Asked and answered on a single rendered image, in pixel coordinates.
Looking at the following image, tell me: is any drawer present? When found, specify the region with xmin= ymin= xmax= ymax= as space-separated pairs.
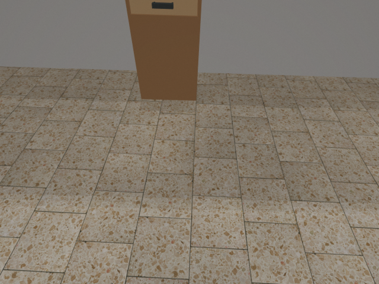
xmin=129 ymin=0 xmax=198 ymax=16

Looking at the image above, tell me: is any cabinet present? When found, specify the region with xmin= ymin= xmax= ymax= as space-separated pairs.
xmin=125 ymin=0 xmax=202 ymax=101

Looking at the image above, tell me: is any handle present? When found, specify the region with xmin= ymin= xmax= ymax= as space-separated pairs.
xmin=152 ymin=2 xmax=174 ymax=9

